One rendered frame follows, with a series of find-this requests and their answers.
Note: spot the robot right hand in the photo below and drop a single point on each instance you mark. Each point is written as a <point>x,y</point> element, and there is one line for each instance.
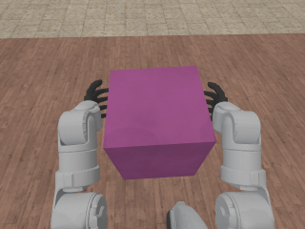
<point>218,96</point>

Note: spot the right robot upper arm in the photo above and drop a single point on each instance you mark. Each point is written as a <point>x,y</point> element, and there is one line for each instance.
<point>243,210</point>

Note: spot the robot left forearm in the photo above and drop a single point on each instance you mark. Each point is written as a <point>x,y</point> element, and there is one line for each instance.
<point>77,142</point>

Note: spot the right robot thigh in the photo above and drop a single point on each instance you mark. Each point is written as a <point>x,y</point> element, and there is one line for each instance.
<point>185,217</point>

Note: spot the carton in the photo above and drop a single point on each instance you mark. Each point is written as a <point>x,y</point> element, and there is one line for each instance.
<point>157,122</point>

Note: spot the robot left hand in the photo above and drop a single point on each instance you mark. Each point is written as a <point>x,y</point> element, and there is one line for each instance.
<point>92,94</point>

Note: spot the robot right shin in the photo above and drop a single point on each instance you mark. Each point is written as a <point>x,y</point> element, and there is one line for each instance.
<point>180,203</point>

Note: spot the left robot upper arm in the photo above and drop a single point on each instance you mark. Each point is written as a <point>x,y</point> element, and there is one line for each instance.
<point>80,211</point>

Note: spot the robot right forearm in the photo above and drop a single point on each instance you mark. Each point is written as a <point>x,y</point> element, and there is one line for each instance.
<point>241,143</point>

